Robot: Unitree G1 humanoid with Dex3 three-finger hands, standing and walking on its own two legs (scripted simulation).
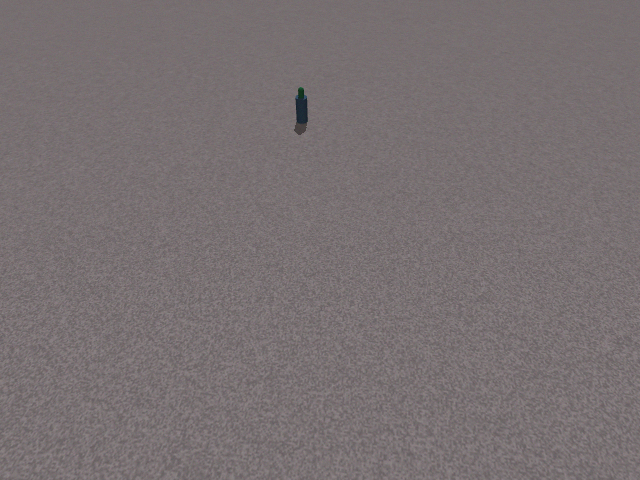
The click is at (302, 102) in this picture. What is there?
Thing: necked bottle
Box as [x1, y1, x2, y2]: [295, 87, 307, 123]
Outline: 300,87 298,89 298,94 295,97 297,122 304,123 307,121 306,96 303,94 303,89
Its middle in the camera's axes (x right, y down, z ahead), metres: -0.12 -0.81 +2.33
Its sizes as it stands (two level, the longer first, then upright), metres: 0.068 0.068 0.214
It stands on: the floor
